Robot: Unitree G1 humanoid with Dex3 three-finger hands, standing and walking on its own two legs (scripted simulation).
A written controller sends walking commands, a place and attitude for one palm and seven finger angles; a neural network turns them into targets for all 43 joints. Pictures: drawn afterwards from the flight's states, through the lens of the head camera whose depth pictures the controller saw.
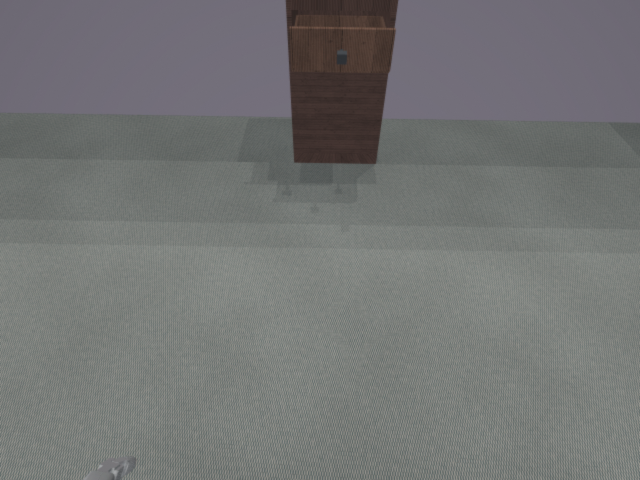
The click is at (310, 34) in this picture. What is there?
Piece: drawer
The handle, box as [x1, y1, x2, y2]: [337, 49, 346, 64]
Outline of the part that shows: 340,49 339,51 337,51 337,63 346,64 346,51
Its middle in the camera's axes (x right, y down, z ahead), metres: +0.08 -0.68 +1.44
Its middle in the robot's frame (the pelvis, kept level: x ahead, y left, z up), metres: +1.53 +0.00 -0.11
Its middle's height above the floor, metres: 0.66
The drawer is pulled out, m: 0.19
